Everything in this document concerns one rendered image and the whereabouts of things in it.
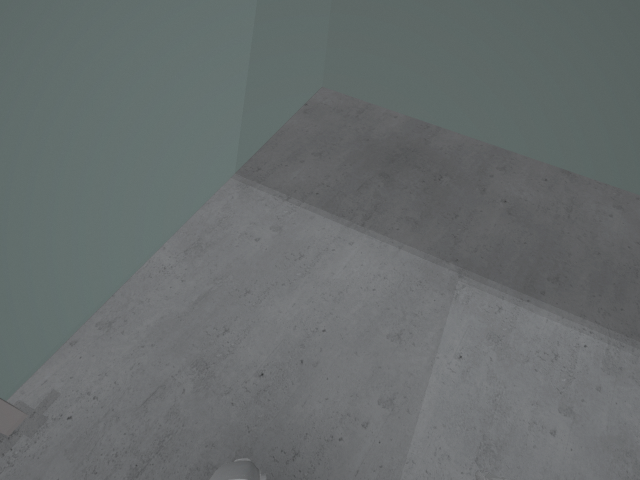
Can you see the panel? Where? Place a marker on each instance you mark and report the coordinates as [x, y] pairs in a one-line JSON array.
[[10, 417]]

